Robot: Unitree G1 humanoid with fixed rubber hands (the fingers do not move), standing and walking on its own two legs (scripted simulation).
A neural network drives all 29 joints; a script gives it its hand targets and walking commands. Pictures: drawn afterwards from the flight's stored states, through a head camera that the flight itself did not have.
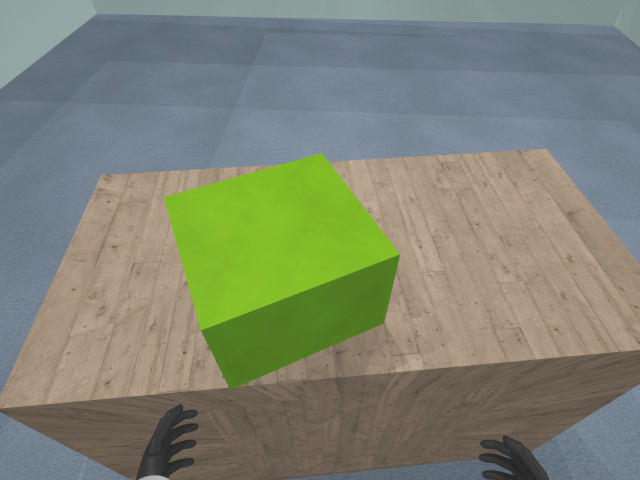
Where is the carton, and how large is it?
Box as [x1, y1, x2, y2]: [164, 153, 399, 389]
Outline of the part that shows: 321,153 164,197 201,331 230,389 383,323 399,253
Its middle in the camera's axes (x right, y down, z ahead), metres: -0.07 +0.03 +0.60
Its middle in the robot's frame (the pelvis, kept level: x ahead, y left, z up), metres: +0.44 +0.11 +0.00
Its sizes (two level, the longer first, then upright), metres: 0.257 0.240 0.176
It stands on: a pedestal, 0.69 m high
